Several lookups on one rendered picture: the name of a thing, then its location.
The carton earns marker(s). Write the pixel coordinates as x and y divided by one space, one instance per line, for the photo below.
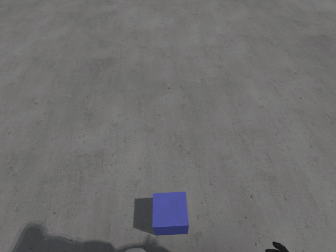
170 216

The robot right hand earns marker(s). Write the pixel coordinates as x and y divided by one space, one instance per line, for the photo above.
279 246

